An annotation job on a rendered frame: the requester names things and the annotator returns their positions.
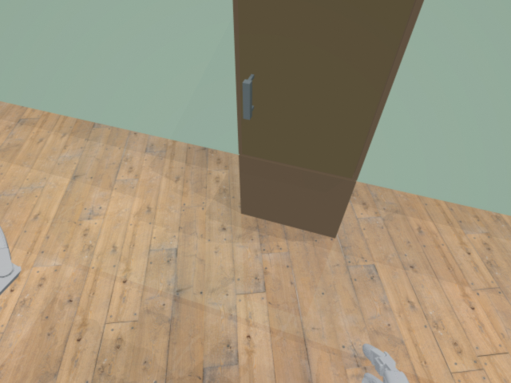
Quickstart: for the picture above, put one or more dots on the cupboard door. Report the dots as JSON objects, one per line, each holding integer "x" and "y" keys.
{"x": 320, "y": 68}

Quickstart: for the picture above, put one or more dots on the robot left hand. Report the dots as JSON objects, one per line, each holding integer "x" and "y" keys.
{"x": 8, "y": 271}

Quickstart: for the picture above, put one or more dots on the robot right hand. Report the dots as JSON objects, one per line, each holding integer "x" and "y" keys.
{"x": 384, "y": 365}

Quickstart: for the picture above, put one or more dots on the handle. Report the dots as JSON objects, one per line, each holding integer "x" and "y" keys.
{"x": 247, "y": 98}

